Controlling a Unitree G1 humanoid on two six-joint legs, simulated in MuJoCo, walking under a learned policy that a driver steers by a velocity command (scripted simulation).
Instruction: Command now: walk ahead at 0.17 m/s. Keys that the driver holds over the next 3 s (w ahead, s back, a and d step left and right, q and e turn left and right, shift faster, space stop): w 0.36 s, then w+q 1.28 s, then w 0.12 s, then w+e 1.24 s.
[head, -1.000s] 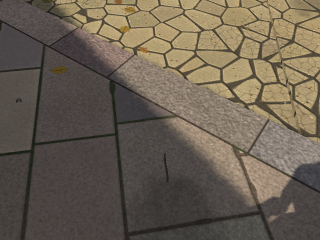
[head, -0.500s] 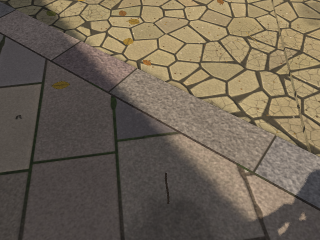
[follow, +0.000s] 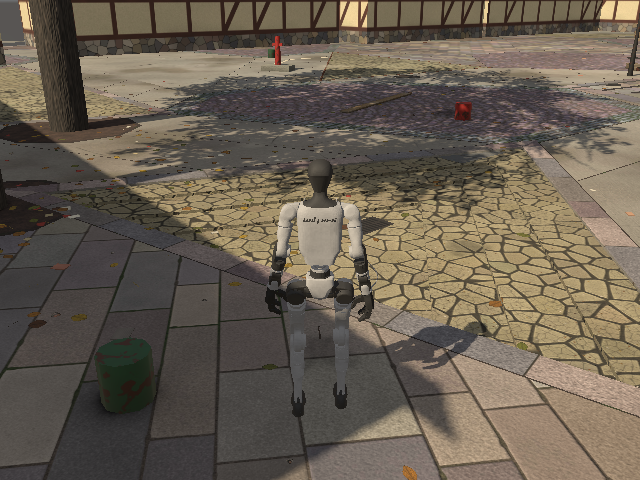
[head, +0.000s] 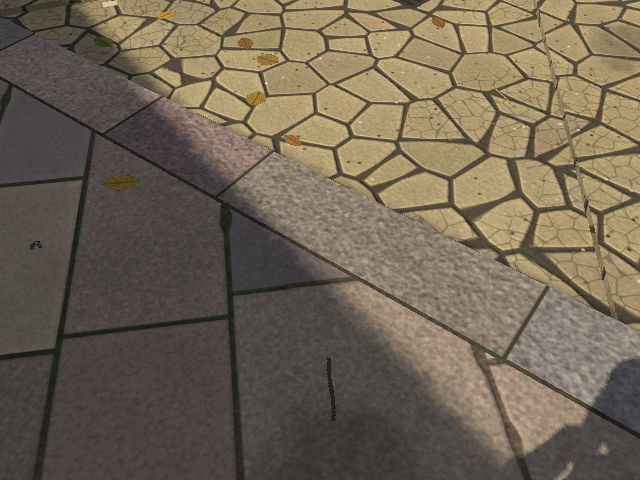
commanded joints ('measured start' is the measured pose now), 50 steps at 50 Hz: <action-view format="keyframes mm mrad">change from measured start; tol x32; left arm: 1 -22 84 14 -46 -10 -29 0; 13 433 205 55 51 -1 -111 -46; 50 -141 155 19 -345 26 -121 -7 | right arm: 1 114 -144 -34 -16 18 -19 -6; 31 -428 -82 -30 -323 24 -66 103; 37 85 -334 -139 -242 21 -49 87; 50 -25 -236 -88 -315 11 -75 42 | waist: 1 -30 75 126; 10 87 91 60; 12 172 -298 -49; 31 65 -52 129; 38 -72 255 -420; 50 -18 42 -12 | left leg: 1 -134 127 -196 -236 -459 126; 9 -163 198 -213 -255 -126 136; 15 -735 79 -116 789 -3 77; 35 -217 -73 121 95 227 162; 38 604 369 -889 -189 28 468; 50 -143 81 -275 -338 351 243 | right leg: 1 -128 6 -6 0 -322 -46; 6 -312 -77 -1 255 -194 -73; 10 206 33 -117 -38 37 -51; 13 478 -419 741 -398 -192 -296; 30 303 -270 -95 -458 389 -112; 35 392 -280 -182 -19 1143 -61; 36 258 -243 -191 222 1078 -30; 38 -390 53 -8 921 -245 44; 50 -336 -106 55 212 305 73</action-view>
